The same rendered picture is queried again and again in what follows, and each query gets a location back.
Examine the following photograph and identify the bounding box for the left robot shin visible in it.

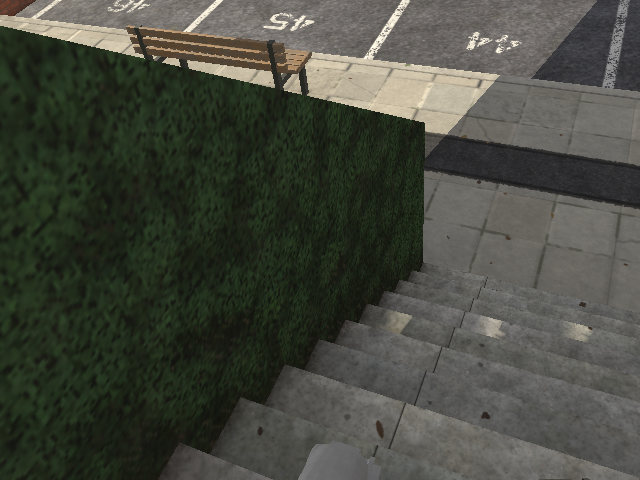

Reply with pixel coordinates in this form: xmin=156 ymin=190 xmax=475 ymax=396
xmin=305 ymin=444 xmax=323 ymax=466

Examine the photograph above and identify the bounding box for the robot left thigh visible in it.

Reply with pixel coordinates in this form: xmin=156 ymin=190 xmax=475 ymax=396
xmin=298 ymin=440 xmax=382 ymax=480

